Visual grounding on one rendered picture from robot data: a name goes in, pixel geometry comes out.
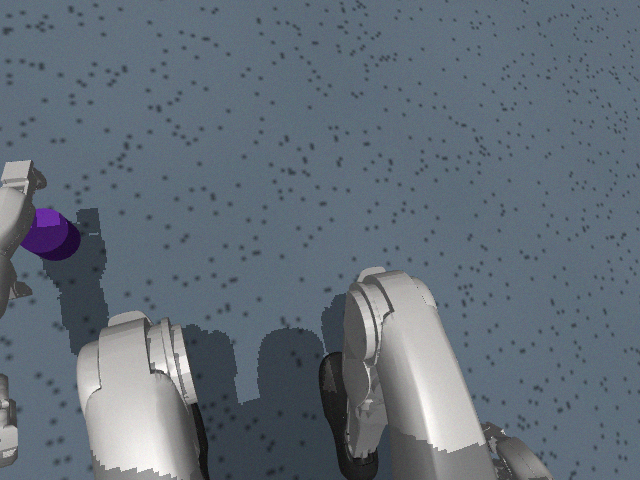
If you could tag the right robot hand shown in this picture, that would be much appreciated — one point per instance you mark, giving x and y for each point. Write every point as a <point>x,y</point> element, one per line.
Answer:
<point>517,460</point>

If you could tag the tin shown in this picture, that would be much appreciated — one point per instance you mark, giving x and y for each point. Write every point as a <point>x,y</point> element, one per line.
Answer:
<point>51,236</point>

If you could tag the left robot hand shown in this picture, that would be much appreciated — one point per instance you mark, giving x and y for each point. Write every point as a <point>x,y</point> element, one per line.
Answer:
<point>20,180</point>

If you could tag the right robot foot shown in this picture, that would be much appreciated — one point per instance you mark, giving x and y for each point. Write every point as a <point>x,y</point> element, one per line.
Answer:
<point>334,401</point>

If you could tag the left robot arm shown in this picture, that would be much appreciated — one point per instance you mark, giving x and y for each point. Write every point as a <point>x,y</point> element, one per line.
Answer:
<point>8,418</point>

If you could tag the left robot foot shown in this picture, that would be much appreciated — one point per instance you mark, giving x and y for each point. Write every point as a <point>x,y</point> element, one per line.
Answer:
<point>203,443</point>

